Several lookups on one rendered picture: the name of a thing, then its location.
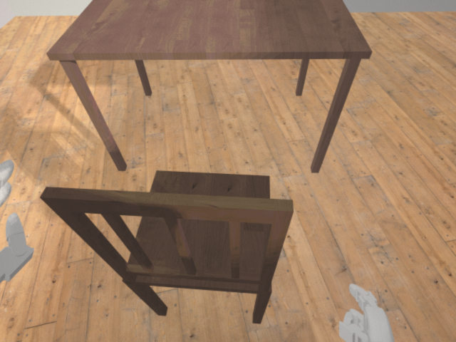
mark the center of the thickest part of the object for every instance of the chair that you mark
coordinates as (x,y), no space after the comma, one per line
(208,231)

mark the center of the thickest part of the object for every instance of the table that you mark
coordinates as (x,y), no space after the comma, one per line
(211,30)

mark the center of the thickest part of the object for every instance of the right robot hand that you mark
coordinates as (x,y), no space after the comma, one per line
(372,325)

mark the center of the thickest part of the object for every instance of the left robot hand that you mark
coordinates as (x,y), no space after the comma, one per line
(14,257)

